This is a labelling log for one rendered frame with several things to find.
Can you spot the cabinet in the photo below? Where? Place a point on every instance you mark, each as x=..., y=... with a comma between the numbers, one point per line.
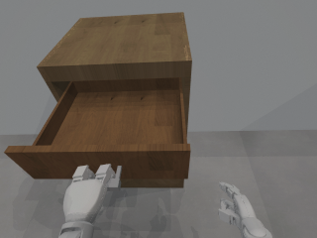
x=123, y=47

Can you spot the robot right hand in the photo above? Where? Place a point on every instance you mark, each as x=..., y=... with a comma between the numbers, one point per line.
x=234, y=212

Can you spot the robot right forearm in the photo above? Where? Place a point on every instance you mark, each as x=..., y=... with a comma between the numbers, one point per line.
x=251, y=227

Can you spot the robot left hand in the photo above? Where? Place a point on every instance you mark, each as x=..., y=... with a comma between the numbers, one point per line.
x=83, y=199

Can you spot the robot left forearm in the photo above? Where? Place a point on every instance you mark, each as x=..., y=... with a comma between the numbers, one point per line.
x=76, y=229

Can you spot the drawer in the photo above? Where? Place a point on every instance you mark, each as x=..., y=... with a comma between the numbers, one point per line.
x=136, y=123

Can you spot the handle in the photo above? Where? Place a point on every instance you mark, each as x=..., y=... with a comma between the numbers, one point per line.
x=114, y=184

